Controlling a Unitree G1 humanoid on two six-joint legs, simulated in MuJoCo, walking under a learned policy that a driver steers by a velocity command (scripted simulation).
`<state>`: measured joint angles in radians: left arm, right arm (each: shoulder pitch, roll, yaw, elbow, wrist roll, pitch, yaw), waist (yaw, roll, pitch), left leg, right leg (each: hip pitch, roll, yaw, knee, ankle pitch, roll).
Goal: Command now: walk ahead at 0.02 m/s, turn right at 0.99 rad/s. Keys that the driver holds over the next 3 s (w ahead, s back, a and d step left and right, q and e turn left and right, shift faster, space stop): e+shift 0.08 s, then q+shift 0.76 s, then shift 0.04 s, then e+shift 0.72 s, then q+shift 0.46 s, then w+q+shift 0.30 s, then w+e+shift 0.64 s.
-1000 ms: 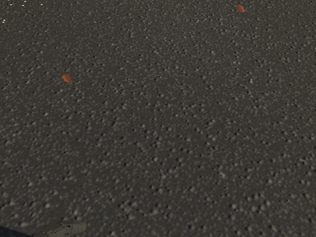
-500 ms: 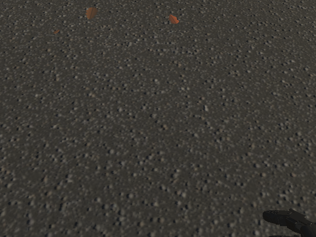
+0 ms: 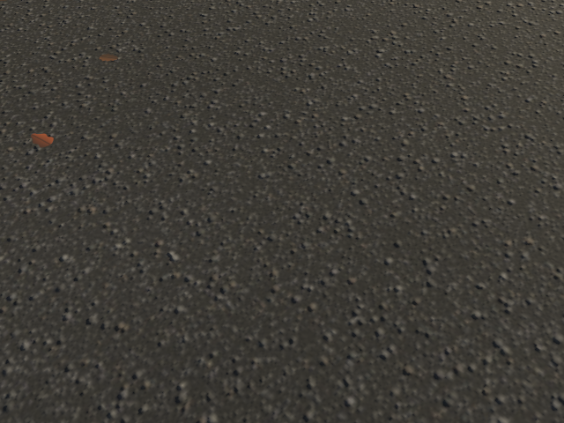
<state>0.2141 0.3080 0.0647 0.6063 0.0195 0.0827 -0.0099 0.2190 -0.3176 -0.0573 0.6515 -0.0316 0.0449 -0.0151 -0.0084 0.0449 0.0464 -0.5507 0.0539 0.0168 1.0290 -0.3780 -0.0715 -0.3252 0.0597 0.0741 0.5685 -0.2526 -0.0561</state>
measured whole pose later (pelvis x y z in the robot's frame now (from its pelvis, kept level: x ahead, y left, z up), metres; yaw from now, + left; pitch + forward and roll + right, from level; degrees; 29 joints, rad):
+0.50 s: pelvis +0.01 +0.02 +0.01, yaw +3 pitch +2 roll -2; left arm 0.14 0.29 0.04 0.67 0.01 0.05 0.02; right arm 0.27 -0.29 -0.07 0.71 0.00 0.05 0.02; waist -0.03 -0.02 0.05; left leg -0.31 -0.08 -0.17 0.45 -0.16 0.04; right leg -0.36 0.08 0.08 0.81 -0.45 0.03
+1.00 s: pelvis +0.01 -0.01 +0.01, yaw +24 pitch +1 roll +1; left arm 0.27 0.26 0.02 0.71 0.03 0.00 0.02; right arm 0.13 -0.29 -0.06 0.69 0.00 0.10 0.04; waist 0.05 0.01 0.07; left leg -0.35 -0.02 -0.03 0.77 -0.44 -0.03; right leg -0.19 -0.03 -0.13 0.47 -0.29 -0.04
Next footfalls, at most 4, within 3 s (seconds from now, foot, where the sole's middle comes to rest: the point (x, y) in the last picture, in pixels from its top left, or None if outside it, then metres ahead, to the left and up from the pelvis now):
0.24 left None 0.09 0.11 -0.77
0.62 right None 0.06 -0.08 -0.77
1.06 left None -0.02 0.12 -0.77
1.44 right None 0.05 -0.10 -0.77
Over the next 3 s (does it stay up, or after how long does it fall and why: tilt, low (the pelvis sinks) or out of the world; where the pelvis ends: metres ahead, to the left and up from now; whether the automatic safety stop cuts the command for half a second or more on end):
stays up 0.58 0.14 -0.01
